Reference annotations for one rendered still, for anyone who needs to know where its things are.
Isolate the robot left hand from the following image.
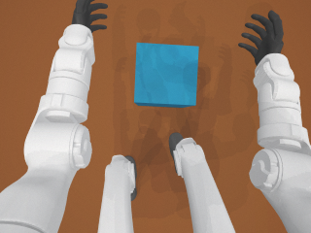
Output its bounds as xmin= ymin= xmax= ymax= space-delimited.
xmin=71 ymin=0 xmax=108 ymax=33

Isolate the robot right hand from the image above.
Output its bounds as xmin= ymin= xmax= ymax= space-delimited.
xmin=238 ymin=10 xmax=284 ymax=66

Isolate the left robot shin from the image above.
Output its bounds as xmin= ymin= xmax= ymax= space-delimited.
xmin=105 ymin=154 xmax=134 ymax=193

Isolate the right robot upper arm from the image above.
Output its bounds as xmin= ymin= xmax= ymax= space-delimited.
xmin=249 ymin=148 xmax=311 ymax=233

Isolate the left robot upper arm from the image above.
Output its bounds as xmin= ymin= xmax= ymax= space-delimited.
xmin=0 ymin=122 xmax=92 ymax=233

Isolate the robot left forearm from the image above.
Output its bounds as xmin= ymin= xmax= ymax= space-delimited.
xmin=23 ymin=24 xmax=95 ymax=164

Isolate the carton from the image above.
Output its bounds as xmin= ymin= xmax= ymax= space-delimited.
xmin=134 ymin=43 xmax=199 ymax=108

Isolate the right robot thigh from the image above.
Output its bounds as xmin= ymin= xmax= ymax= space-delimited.
xmin=173 ymin=143 xmax=236 ymax=233

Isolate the robot right forearm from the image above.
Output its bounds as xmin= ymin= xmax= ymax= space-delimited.
xmin=253 ymin=53 xmax=311 ymax=156

